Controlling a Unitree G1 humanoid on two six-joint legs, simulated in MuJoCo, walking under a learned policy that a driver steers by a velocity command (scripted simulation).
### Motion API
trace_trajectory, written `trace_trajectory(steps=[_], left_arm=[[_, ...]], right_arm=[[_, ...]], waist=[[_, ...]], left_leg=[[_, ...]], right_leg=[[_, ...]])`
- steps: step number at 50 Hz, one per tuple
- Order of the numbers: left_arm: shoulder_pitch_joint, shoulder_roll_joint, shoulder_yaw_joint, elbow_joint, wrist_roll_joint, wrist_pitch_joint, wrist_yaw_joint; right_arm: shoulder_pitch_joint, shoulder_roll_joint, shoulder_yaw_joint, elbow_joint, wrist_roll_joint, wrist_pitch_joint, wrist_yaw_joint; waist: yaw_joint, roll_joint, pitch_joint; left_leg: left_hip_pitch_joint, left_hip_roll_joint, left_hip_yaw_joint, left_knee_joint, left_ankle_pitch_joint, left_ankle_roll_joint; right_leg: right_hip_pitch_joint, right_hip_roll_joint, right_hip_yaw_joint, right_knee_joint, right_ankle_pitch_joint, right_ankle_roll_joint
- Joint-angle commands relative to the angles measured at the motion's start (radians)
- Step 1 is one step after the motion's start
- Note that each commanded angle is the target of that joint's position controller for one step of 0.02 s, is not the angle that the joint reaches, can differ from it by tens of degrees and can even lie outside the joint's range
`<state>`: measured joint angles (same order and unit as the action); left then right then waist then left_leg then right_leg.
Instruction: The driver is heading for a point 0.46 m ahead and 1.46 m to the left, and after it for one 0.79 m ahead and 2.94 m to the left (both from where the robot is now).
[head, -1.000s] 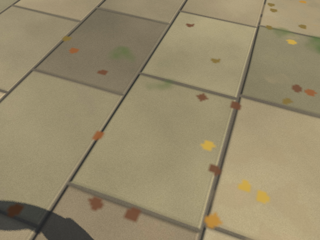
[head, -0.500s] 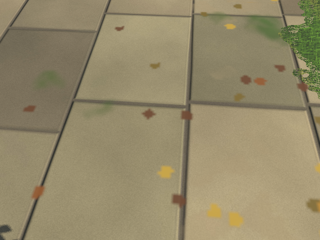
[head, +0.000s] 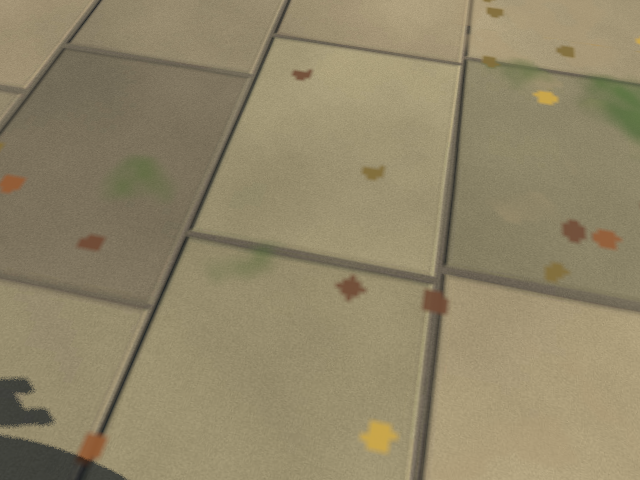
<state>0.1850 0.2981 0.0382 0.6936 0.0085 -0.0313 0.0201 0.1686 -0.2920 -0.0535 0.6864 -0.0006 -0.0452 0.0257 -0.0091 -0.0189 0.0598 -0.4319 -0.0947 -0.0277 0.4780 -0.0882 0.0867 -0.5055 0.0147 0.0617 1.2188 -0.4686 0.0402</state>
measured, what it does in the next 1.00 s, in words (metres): walks ahead, turning left: right foot, then left foot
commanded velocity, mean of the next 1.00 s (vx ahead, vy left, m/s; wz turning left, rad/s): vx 0.16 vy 0.00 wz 0.57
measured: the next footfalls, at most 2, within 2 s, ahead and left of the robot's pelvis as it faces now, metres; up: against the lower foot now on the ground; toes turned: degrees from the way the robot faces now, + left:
right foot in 0.36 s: +0.16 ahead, -0.15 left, +0.00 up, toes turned +19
left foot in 0.80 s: +0.15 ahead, +0.16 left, +0.00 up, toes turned +31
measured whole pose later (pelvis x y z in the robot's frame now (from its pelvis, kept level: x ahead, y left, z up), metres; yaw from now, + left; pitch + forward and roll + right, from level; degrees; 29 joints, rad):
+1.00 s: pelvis +0.15 +0.07 +0.01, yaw +36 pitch +3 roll -1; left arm 0.16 0.32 0.07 0.70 0.02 -0.04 0.02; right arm 0.22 -0.29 -0.06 0.60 0.00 0.00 0.00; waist 0.00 -0.03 0.04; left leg -0.31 -0.07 -0.06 0.45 -0.20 0.07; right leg -0.59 -0.04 0.03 1.10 -0.37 0.07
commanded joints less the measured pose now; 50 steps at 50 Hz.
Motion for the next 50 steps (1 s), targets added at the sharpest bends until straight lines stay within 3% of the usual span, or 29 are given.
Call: trace_trajectory(steps=[1,3,5,9,11,14,16,17,18,19,20,21,22,23,25,28,31,36,38,39,40,41,42,43,44,45,46,48,50], left_arm=[[0.091,0.082,0.028,-0.056,0.006,0.012,0.021],[0.083,0.077,0.028,-0.052,0.011,0.015,0.031],[0.056,0.078,0.03,-0.054,0.009,0.024,0.035],[-0.03,0.071,0.033,-0.078,0.001,0.024,0.032],[-0.055,0.072,0.034,-0.085,-0.003,0.01,0.026],[-0.056,0.079,0.04,-0.085,-0.011,-0.012,0.014],[-0.004,0.084,0.049,-0.067,-0.016,-0.022,0.004],[0.023,0.108,0.059,-0.056,-0.012,-0.025,0.003],[0.024,0.17,0.073,-0.068,0.006,-0.019,0.009],[0.018,0.224,0.087,-0.059,0.041,-0.004,0.008],[0.013,0.174,0.08,-0.074,0.036,-0.005,0.009],[-0.009,0.127,0.067,-0.084,0.022,-0.004,0.015],[-0.029,0.104,0.06,-0.087,0.007,0.0,0.019],[-0.024,0.099,0.057,-0.084,-0.009,0.0,0.024],[0.014,0.112,0.057,-0.075,-0.005,-0.001,0.03],[0.078,0.134,0.067,-0.06,0.0,-0.01,0.026],[0.082,0.163,0.079,-0.048,-0.006,-0.022,0.015],[0.066,0.195,0.093,-0.024,-0.025,-0.028,-0.013],[0.033,0.207,0.097,-0.019,-0.044,-0.017,-0.015],[0.035,0.191,0.093,-0.017,-0.047,-0.015,-0.013],[0.06,0.143,0.078,-0.012,-0.033,-0.015,-0.011],[0.059,0.03,0.04,-0.064,0.03,-0.017,-0.012],[0.065,0.07,0.042,-0.09,0.017,-0.032,-0.009],[0.009,0.146,0.06,-0.085,-0.012,-0.035,-0.01],[-0.011,0.159,0.063,-0.083,-0.014,-0.036,-0.009],[-0.011,0.151,0.063,-0.063,0.001,-0.031,0.0],[-0.015,0.153,0.064,-0.066,0.01,-0.025,0.005],[0.006,0.128,0.059,-0.051,0.011,-0.016,0.004],[0.01,0.108,0.052,-0.042,0.009,-0.009,0.006]], right_arm=[[-0.001,-0.152,-0.043,-0.075,-0.007,0.006,-0.014],[0.01,-0.173,-0.052,-0.074,-0.003,0.014,-0.027],[0.006,-0.178,-0.055,-0.08,0.008,0.03,-0.04],[-0.003,-0.171,-0.055,-0.095,0.012,0.06,-0.058],[0.009,-0.172,-0.057,-0.098,0.008,0.069,-0.06],[0.02,-0.169,-0.059,-0.104,0.01,0.079,-0.057],[-0.005,-0.162,-0.058,-0.113,0.022,0.086,-0.057],[-0.005,-0.144,-0.053,-0.119,0.027,0.088,-0.058],[0.04,-0.092,-0.038,-0.123,0.019,0.089,-0.055],[0.035,-0.106,-0.044,-0.157,0.027,0.078,-0.05],[0.05,-0.191,-0.068,-0.139,0.004,0.067,-0.045],[0.049,-0.208,-0.079,-0.121,0.014,0.07,-0.041],[0.054,-0.18,-0.075,-0.103,0.016,0.082,-0.042],[0.047,-0.157,-0.069,-0.106,0.012,0.089,-0.041],[0.012,-0.114,-0.054,-0.126,0.02,0.082,-0.026],[-0.07,-0.09,-0.044,-0.163,0.021,0.061,-0.016],[-0.088,-0.066,-0.033,-0.173,0.018,0.046,-0.003],[-0.094,-0.075,-0.033,-0.176,0.02,0.043,0.013],[-0.043,-0.08,-0.042,-0.169,0.018,0.049,0.014],[0.027,-0.104,-0.059,-0.146,0.015,0.053,0.009],[0.14,-0.165,-0.089,-0.122,0.018,0.058,-0.002],[0.209,-0.287,-0.11,-0.133,0.016,0.06,-0.024],[0.199,-0.314,-0.104,-0.164,0.0,0.042,-0.012],[0.178,-0.231,-0.083,-0.163,0.002,0.026,-0.002],[0.142,-0.19,-0.068,-0.152,0.01,0.018,-0.004],[0.101,-0.172,-0.062,-0.155,0.016,0.02,-0.009],[0.055,-0.168,-0.058,-0.16,0.018,0.026,-0.015],[0.014,-0.174,-0.056,-0.164,-0.002,0.031,-0.029],[0.019,-0.182,-0.06,-0.152,0.001,0.033,-0.04]], waist=[[0.045,0.095,-0.176],[0.039,0.097,-0.213],[0.031,0.101,-0.232],[0.0,0.143,-0.181],[-0.016,0.165,-0.17],[-0.022,0.183,-0.178],[0.019,0.183,-0.177],[0.029,0.16,-0.181],[-0.001,-0.003,-0.212],[-0.027,-0.289,-0.153],[-0.003,-0.214,-0.17],[-0.003,-0.136,-0.159],[-0.005,-0.097,-0.131],[0.01,-0.116,-0.103],[0.039,-0.137,-0.069],[0.089,-0.141,-0.062],[0.091,-0.145,-0.059],[0.074,-0.141,-0.023],[0.024,-0.129,-0.048],[-0.009,-0.104,-0.092],[-0.055,-0.014,-0.171],[-0.035,0.308,-0.225],[-0.048,0.36,-0.308],[-0.075,0.223,-0.254],[-0.051,0.179,-0.2],[-0.027,0.097,-0.177],[-0.002,0.097,-0.154],[0.033,0.11,-0.168],[0.036,0.107,-0.185]], left_leg=[[0.149,0.254,-0.298,-0.154,0.411,0.19],[0.154,0.248,-0.295,-0.139,0.417,0.187],[0.155,0.234,-0.315,-0.137,0.26,0.163],[0.136,0.199,-0.383,-0.157,-0.103,0.123],[0.157,0.202,-0.421,-0.145,-0.115,0.123],[0.212,0.21,-0.481,-0.097,0.013,0.119],[0.212,0.18,-0.495,-0.05,0.075,0.092],[0.162,0.142,-0.473,-0.005,0.015,0.057],[0.048,0.063,-0.365,0.162,-0.275,0.002],[-0.159,-0.083,-0.15,0.344,-0.53,-0.059],[-0.211,0.0,-0.134,0.567,-0.522,-0.103],[-0.23,0.032,-0.124,0.628,-0.433,-0.115],[-0.254,0.052,-0.104,0.653,-0.357,-0.128],[-0.305,0.064,-0.088,0.69,-0.299,-0.139],[-0.327,0.086,-0.033,0.678,-0.248,-0.149],[-0.345,0.117,-0.007,0.56,-0.214,-0.155],[-0.263,0.144,0.016,0.418,-0.192,-0.138],[-0.072,0.134,0.079,0.219,-0.215,-0.086],[0.04,0.101,0.112,0.083,-0.145,-0.057],[0.175,0.061,0.125,0.024,-0.101,-0.036],[0.371,0.079,0.056,-0.02,-0.027,-0.002],[0.579,0.359,-0.345,-0.041,0.294,0.1],[0.62,0.489,-0.658,-0.134,0.232,0.295],[0.59,0.449,-0.54,-0.136,0.25,0.278],[0.533,0.396,-0.43,-0.115,0.284,0.23],[0.466,0.351,-0.363,-0.107,0.312,0.187],[0.391,0.325,-0.325,-0.114,0.367,0.17],[0.313,0.292,-0.28,-0.124,0.497,0.169],[0.304,0.276,-0.261,-0.119,0.53,0.17]], right_leg=[[-0.029,-0.032,0.014,-0.115,0.041,0.023],[-0.027,-0.02,0.019,-0.185,0.09,0.041],[-0.031,-0.016,0.035,-0.236,0.154,0.051],[-0.035,-0.002,0.056,-0.371,0.207,0.051],[-0.015,0.007,0.062,-0.442,0.19,0.044],[0.054,0.027,0.059,-0.568,0.15,0.024],[0.171,0.028,0.04,-0.766,0.241,-0.001],[0.278,-0.027,0.057,-0.855,0.342,-0.022],[0.404,-0.227,0.209,-0.869,0.461,-0.101],[0.409,-0.39,0.424,-0.901,0.69,-0.268],[0.407,-0.443,0.454,-0.909,0.618,-0.32],[0.402,-0.38,0.363,-0.911,0.444,-0.276],[0.398,-0.307,0.285,-0.924,0.252,-0.222],[0.413,-0.284,0.259,-0.944,0.16,-0.204],[0.406,-0.256,0.192,-0.991,0.098,-0.196],[0.46,-0.274,0.155,-1.022,0.078,-0.211],[0.438,-0.293,0.09,-1.033,0.119,-0.213],[0.361,-0.304,-0.015,-0.989,0.247,-0.2],[0.357,-0.304,-0.056,-0.884,0.398,-0.168],[0.322,-0.274,-0.102,-0.768,0.508,-0.136],[0.237,-0.214,-0.186,-0.539,0.516,-0.075],[-0.069,-0.103,-0.232,-0.152,-0.088,0.013],[-0.272,-0.003,-0.053,0.036,-0.214,0.038],[-0.31,-0.047,-0.002,0.095,-0.149,0.028],[-0.31,-0.073,-0.003,0.059,-0.063,0.012],[-0.275,-0.1,0.003,0.009,0.002,0.011],[-0.226,-0.106,0.005,-0.049,0.044,0.015],[-0.14,-0.076,-0.008,-0.087,0.116,0.028],[-0.12,-0.051,-0.007,-0.167,0.154,0.041]])
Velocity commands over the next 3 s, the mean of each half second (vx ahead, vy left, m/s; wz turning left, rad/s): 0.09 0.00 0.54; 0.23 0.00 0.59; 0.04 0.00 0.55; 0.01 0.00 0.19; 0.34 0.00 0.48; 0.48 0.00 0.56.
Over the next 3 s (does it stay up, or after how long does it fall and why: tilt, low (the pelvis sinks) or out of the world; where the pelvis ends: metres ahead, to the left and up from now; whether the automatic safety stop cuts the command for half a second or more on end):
stays up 0.34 0.53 0.01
